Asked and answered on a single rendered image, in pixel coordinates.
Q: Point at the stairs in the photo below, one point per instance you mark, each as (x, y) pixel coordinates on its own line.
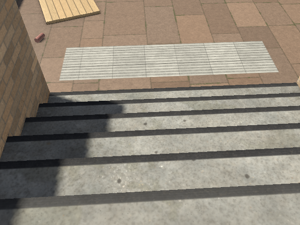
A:
(153, 139)

